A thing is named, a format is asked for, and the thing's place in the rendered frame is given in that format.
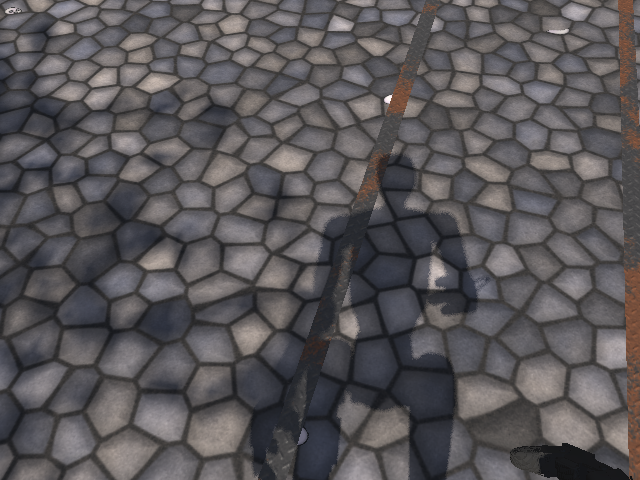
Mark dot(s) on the robot right hand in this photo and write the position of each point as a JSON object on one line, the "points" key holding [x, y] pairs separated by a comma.
{"points": [[565, 462]]}

